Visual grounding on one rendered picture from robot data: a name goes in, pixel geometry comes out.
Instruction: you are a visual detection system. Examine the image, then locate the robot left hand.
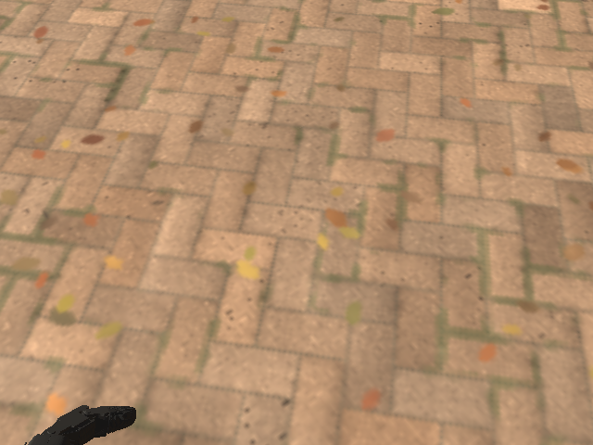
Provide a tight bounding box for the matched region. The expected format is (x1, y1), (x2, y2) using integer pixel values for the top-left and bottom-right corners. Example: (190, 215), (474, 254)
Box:
(24, 405), (136, 445)

